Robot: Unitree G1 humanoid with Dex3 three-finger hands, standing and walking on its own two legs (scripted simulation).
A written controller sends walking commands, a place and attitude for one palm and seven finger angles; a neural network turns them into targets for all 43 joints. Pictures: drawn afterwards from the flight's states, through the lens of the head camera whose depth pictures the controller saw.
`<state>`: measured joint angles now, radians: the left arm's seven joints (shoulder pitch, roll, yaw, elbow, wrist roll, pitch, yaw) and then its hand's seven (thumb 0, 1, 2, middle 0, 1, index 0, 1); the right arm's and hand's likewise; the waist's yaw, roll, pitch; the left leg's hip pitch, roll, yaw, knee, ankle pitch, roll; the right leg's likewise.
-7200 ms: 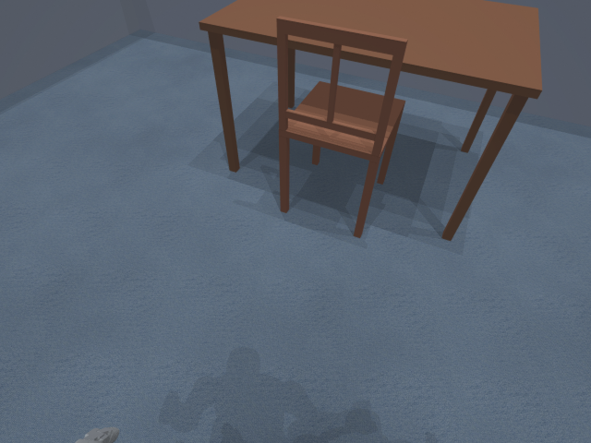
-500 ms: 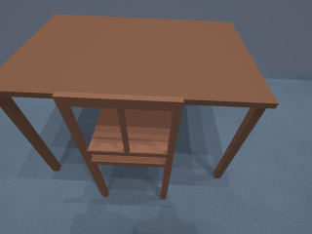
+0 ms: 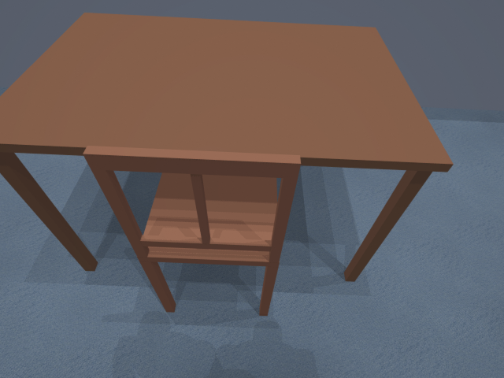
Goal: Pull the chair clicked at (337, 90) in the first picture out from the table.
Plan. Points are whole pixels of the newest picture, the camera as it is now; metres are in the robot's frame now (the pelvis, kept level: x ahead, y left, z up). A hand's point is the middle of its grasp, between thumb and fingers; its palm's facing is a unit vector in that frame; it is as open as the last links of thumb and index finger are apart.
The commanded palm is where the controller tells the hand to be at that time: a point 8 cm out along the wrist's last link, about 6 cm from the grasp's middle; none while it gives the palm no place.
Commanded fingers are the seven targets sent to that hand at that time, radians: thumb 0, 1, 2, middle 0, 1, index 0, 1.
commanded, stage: raise the hand toward the chair's back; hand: left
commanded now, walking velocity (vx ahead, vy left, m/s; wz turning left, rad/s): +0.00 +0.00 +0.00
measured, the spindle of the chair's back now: (201, 210) +0.47 +0.15 -0.09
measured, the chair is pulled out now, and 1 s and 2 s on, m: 0.00 0.00 0.00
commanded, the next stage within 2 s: none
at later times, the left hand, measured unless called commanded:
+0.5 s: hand out of the picture +0.12 +0.16 -0.08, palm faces +0.12 -0.99 +0.01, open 9.3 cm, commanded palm +0.11 +0.22 -0.06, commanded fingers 0.00 0.36 0.67 -0.15 -0.22 -0.15 -0.22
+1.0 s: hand (147, 352) +0.17 +0.18 -0.05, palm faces +0.05 -1.00 -0.04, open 13.7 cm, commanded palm +0.14 +0.23 -0.05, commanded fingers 0.00 -0.22 0.42 -0.09 -0.12 -0.09 -0.12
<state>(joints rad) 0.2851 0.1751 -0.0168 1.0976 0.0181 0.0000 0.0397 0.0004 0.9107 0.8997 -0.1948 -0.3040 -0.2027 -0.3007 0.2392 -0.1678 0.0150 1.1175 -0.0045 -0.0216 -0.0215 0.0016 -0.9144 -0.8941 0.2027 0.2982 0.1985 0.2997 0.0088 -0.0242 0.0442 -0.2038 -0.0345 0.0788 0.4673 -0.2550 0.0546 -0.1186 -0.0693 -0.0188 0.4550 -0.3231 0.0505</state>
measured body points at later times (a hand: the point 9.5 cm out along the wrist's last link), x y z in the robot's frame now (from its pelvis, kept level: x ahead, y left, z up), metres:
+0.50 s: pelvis -0.06 -0.05 -0.10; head -0.01 -0.04 +0.35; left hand +0.11 +0.21 -0.08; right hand +0.18 -0.30 -0.12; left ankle +0.00 +0.08 -0.74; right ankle -0.04 -0.14 -0.74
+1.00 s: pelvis -0.05 -0.03 -0.09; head +0.02 -0.03 +0.35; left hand +0.16 +0.23 -0.05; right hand +0.10 -0.28 -0.19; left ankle +0.00 +0.08 -0.74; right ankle -0.04 -0.14 -0.74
